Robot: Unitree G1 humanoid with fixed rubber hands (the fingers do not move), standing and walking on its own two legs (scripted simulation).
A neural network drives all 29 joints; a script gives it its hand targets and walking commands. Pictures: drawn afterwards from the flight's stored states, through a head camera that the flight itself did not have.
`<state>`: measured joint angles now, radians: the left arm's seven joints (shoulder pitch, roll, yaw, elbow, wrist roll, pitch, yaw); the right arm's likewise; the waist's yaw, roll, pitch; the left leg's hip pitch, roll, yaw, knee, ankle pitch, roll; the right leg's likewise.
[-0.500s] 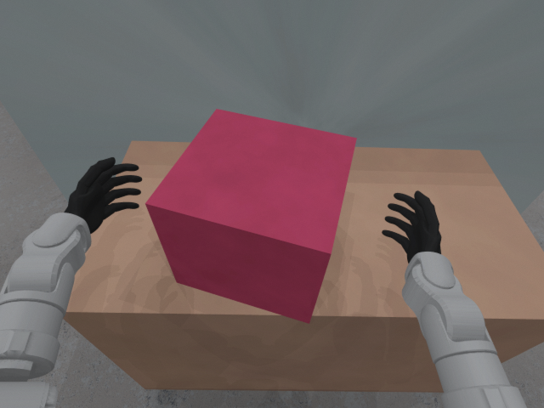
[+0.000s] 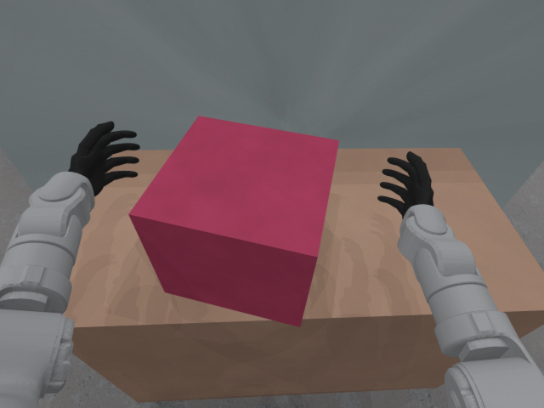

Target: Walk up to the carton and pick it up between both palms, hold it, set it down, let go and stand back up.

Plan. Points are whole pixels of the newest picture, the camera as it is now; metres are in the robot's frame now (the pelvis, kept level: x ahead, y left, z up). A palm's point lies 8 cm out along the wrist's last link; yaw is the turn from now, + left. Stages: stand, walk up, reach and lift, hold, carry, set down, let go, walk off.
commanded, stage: reach and lift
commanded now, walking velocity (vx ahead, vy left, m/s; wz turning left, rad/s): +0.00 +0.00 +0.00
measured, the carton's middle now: (248, 219) +0.47 +0.06 -0.01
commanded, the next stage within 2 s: none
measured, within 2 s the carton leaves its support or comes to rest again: neither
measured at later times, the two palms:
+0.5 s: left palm (92, 154) +0.45 +0.28 +0.16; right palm (429, 182) +0.41 -0.21 +0.14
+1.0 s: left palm (114, 179) +0.47 +0.27 +0.09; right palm (404, 204) +0.42 -0.20 +0.08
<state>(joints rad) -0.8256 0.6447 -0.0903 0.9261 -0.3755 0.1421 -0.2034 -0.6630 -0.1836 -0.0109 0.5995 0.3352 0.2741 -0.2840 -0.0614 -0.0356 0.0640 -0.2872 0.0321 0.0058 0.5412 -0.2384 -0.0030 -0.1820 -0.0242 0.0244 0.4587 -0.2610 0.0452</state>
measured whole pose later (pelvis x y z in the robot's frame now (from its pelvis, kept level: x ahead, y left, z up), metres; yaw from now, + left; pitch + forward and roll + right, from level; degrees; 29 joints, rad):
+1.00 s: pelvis +0.02 +0.00 +0.00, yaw +0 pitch +10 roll -2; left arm -1.04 0.59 -0.31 1.48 -0.45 -0.22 -0.20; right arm -0.84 -0.16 0.02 1.11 0.37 -0.07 -0.19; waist -0.11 -0.06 -0.08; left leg -0.49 0.03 0.00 0.54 -0.23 0.00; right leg -0.38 -0.02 0.02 0.46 -0.25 0.05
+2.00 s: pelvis +0.01 +0.01 -0.01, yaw +0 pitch +18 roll -3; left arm -1.04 0.45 -0.24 1.52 -0.43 -0.30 -0.12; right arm -0.93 -0.05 -0.02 1.28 0.25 -0.23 -0.22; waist -0.11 -0.04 -0.17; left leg -0.69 0.03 -0.02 0.59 -0.22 0.00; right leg -0.55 -0.02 0.00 0.47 -0.23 0.05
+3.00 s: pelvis +0.01 +0.01 -0.01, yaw +0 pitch +18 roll -3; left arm -1.04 0.40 -0.13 1.53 -0.32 -0.32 -0.12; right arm -0.93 -0.03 -0.16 1.28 0.13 -0.23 -0.26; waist -0.11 -0.03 -0.16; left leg -0.69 0.03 -0.02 0.59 -0.22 0.00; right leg -0.55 -0.02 -0.01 0.47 -0.23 0.05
